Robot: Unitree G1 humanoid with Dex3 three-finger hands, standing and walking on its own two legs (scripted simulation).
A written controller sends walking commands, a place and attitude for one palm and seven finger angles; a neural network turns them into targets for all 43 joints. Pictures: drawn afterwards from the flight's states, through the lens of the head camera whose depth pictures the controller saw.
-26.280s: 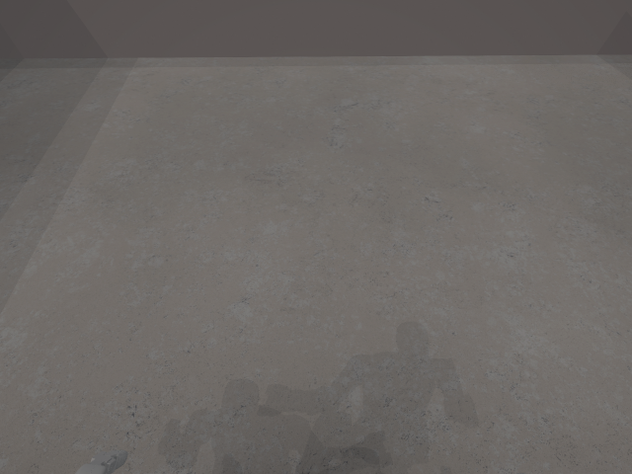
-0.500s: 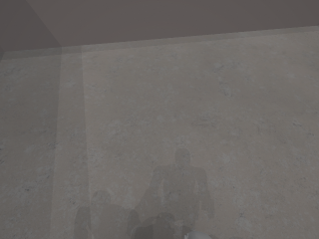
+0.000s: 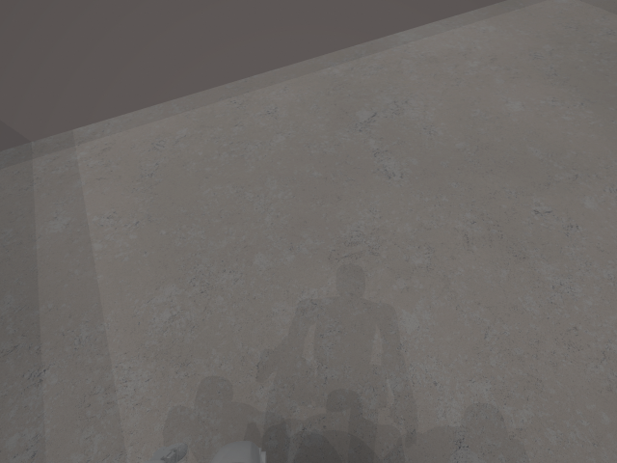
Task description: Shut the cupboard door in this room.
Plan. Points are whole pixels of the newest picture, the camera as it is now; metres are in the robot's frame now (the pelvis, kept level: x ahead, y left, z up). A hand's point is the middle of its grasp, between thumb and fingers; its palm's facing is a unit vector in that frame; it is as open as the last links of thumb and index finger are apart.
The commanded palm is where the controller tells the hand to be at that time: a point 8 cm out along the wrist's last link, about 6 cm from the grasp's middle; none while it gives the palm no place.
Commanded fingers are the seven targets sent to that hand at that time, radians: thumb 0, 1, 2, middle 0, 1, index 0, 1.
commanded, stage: walk to a spot facing it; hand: left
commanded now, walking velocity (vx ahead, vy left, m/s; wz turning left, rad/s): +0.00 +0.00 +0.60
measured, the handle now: out of the picture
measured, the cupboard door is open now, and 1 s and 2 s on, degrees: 69 69 69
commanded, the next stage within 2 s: none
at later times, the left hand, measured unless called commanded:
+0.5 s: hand out of the picture +0.05 +0.25 -0.19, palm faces +0.33 -0.92 -0.22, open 7.3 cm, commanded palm none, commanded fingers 0.00 0.90 0.90 -0.20 -0.30 -0.20 -0.30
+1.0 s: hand out of the picture +0.04 +0.17 -0.14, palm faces +0.57 -0.77 -0.29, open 7.4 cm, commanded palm none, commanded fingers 0.00 0.90 0.90 -0.20 -0.30 -0.20 -0.30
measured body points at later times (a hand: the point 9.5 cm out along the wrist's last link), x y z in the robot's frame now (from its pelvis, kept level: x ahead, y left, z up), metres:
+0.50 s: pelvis +0.06 +0.04 -0.01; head +0.10 +0.08 +0.44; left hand +0.03 +0.30 -0.17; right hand +0.22 -0.18 -0.14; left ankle +0.07 +0.14 -0.73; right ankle +0.06 -0.10 -0.66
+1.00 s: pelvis +0.07 -0.05 +0.01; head +0.12 -0.07 +0.45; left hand +0.01 +0.21 -0.11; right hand +0.28 -0.23 -0.15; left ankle -0.01 +0.08 -0.64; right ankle +0.14 -0.12 -0.73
